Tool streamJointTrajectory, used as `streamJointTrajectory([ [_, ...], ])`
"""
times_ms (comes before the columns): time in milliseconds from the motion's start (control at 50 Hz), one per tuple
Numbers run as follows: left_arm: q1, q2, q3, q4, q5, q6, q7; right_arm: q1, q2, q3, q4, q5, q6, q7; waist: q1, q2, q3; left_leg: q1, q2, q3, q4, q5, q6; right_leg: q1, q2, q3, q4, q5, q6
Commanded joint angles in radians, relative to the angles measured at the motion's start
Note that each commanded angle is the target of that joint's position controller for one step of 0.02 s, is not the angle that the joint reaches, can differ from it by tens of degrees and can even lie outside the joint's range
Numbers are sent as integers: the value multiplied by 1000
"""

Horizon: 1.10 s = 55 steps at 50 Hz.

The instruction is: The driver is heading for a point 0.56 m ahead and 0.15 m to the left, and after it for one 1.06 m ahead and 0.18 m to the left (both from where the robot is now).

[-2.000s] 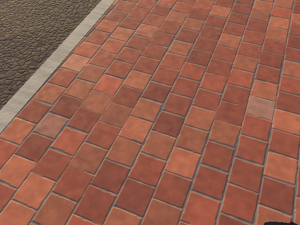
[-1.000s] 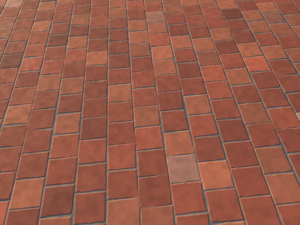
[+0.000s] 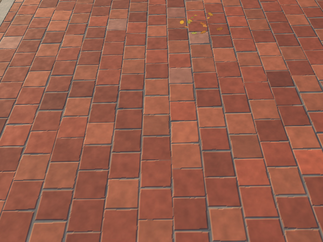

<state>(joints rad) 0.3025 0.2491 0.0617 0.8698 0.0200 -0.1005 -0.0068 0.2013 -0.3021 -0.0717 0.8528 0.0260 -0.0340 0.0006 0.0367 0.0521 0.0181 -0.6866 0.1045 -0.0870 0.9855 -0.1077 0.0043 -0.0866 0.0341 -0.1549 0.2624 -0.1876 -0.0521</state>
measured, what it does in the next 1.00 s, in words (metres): walks ahead, turning left: left foot, then right foot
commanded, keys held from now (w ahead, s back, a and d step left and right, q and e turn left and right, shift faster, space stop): w+q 0.48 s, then w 0.52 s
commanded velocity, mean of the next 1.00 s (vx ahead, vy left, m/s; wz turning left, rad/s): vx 0.50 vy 0.00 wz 0.37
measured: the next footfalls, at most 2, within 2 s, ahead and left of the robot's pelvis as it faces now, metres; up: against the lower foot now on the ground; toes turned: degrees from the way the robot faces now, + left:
left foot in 0.26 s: +0.31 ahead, +0.15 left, +0.00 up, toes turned +11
right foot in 0.74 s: +0.64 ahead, +0.03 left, +0.00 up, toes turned +22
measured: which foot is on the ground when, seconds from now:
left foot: up 0.00-0.24, down 0.26-0.76, up 0.78-1.00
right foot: down 0.00-0.26, up 0.28-0.72, down 0.74-1.00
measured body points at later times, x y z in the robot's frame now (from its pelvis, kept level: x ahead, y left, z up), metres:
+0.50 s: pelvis +0.28 +0.08 +0.00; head +0.31 +0.10 +0.45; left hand +0.38 +0.38 -0.10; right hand +0.43 -0.18 -0.11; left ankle +0.27 +0.14 -0.75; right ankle +0.41 -0.10 -0.67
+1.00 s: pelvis +0.57 +0.10 +0.00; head +0.60 +0.10 +0.45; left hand +0.51 +0.37 -0.12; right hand +0.81 -0.09 -0.11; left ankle +0.57 +0.27 -0.68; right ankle +0.60 +0.02 -0.75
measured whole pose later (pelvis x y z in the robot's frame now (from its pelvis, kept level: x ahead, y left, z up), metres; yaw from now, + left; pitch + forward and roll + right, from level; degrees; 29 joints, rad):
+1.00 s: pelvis +0.57 +0.10 +0.00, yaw +22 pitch +2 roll -1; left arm 0.33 0.25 0.05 0.86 0.00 -0.10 -0.02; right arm 0.21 -0.29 -0.06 0.73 0.01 -0.06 0.00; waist 0.05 0.04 0.02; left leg -0.60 0.09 -0.05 0.97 -0.24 0.01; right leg -0.17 0.06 -0.02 0.31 -0.17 -0.06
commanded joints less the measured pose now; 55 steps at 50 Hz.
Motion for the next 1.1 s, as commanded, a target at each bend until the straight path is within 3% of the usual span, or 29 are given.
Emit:
streamJointTrajectory([
  [20,-79,145,30,-62,-2,-17,15,-22,-26,-4,-59,-6,-10,13,-23,-108,30,17,16,10,-152,166,-3,-41,-256,58,-158,243,-110],
  [100,-8,174,41,-26,-17,3,26,-158,-1,10,-120,-9,-12,37,32,-80,77,-9,4,77,-304,187,19,72,-294,0,-144,280,-104],
  [160,14,191,50,-8,-31,30,28,-202,-11,8,-166,-7,-10,56,31,-89,83,-33,-17,118,-354,78,52,193,-330,-26,-68,427,-89],
  [200,-10,218,58,-15,-37,46,35,-164,-40,-6,-178,-6,-6,64,-10,-124,33,70,-74,177,-355,-25,88,226,-332,-54,51,751,-67],
  [240,-40,238,61,-25,-42,63,43,29,-107,-46,-144,0,-2,59,-127,-136,-80,339,-155,216,-389,-63,142,179,-301,-82,338,948,-32],
  [260,-44,227,54,-35,-37,60,46,195,-176,-82,-103,1,3,41,-209,-85,-166,627,-147,135,-449,-19,186,2,-258,-90,596,768,10],
  [280,26,91,15,-82,2,39,33,232,-287,-105,-91,6,8,21,-130,169,-235,969,104,-344,-487,-89,335,-437,-95,-65,963,-51,77],
  [300,4,92,0,-103,-20,-7,17,232,-266,-88,-128,-3,-9,28,-131,138,-388,1109,237,-767,-656,-205,456,-631,25,186,1142,-431,80],
  [320,-116,158,18,-132,-61,-36,4,215,-192,-67,-123,-12,-21,31,-169,54,-290,1061,208,-640,-693,-167,390,-731,-39,254,1151,-352,55],
  [340,-148,154,15,-142,-63,-52,2,164,-158,-58,-126,-7,-30,30,-138,10,-183,924,165,-492,-689,-94,348,-731,-84,244,1072,-261,35],
  [360,-148,152,19,-129,-39,-55,10,91,-127,-50,-139,-5,-32,29,-90,-48,-117,775,121,-387,-694,-1,313,-671,-122,239,978,-200,38],
  [380,-137,166,29,-123,-21,-46,15,41,-94,-38,-158,-12,-33,25,-54,-39,-85,664,90,-318,-714,91,298,-596,-145,240,913,-160,46],
  [440,-115,138,28,-128,-7,-9,14,28,-110,-39,-175,-15,-35,11,-17,-21,-64,516,55,-241,-758,217,303,-512,-149,219,792,-104,91],
  [480,-179,115,20,-153,-5,0,17,56,-139,-47,-170,-12,-34,-4,-31,-15,-37,464,28,-192,-768,228,287,-518,-131,203,657,-5,119],
  [540,-274,82,3,-171,-11,-4,5,89,-129,-43,-157,-10,-28,-15,-79,23,-24,432,-23,-114,-763,142,231,-449,-96,185,408,227,124],
  [640,-368,116,5,-204,-26,-21,-19,174,-124,-37,-110,-7,-25,-13,-126,39,5,546,49,-184,-711,43,210,-442,-77,201,259,282,82],
  [700,-323,146,15,-201,-25,-31,-25,173,-135,-41,-98,-12,-17,-17,-90,66,11,637,97,-231,-641,151,188,-415,-69,192,226,157,32],
  [720,-252,161,25,-181,-23,-34,-23,155,-131,-39,-101,-12,-14,-17,-47,68,-17,644,74,-215,-570,282,172,-323,-48,166,193,144,8],
  [740,-130,195,42,-148,-14,-38,-19,147,-105,-28,-109,-17,-12,-15,9,43,-108,614,16,-170,-413,374,146,-140,-65,178,200,172,-29],
  [760,29,253,54,-129,-3,-39,-16,176,-64,-9,-128,-34,-13,-16,56,-73,-265,452,-62,-107,-124,176,106,146,-229,368,235,180,-104],
  [780,117,314,75,-81,-11,-26,-25,326,10,11,-127,-6,-29,-12,5,-394,-364,84,-212,-29,206,-406,30,444,-422,834,109,-70,-267],
  [800,116,214,49,-82,-41,-23,-30,265,-85,-2,-116,7,-37,-12,46,-276,-293,-54,-163,-103,307,-458,34,420,-417,930,24,-331,-243],
  [820,44,165,33,-96,-38,-19,-26,133,-131,-15,-145,10,-40,-10,59,-180,-147,-101,-114,-78,314,-365,42,290,-380,781,8,-324,-195],
  [840,-19,155,25,-109,-22,-11,-24,67,-120,-12,-162,-2,-43,-11,38,-108,-78,-74,-69,-36,278,-287,42,162,-339,668,-6,-211,-174],
  [860,-53,135,17,-110,-15,-8,-23,40,-107,-14,-171,-17,-46,-9,16,-98,-30,-50,-39,-25,213,-236,38,68,-304,594,-27,-106,-174],
  [880,-66,120,10,-110,-6,-10,-21,55,-93,-15,-169,-19,-45,-7,-11,-126,-29,6,-13,-23,169,-201,36,15,-274,535,-45,-23,-164],
  [940,-50,132,11,-91,-20,-16,-17,72,-49,-7,-164,-18,-35,-5,-31,-146,-32,36,4,11,62,-173,14,-32,-250,430,-89,132,-179],
  [1000,-24,172,21,-71,-26,-9,-6,-22,-27,5,-192,-24,-35,-4,-11,-117,-11,2,14,31,-111,-39,-12,-31,-244,355,-122,220,-181],
  [1100,55,187,21,-31,-39,6,1,-176,-8,16,-224,-14,-48,13,45,-116,19,82,-28,74,-371,181,-17,-21,-210,254,-121,240,-143],
])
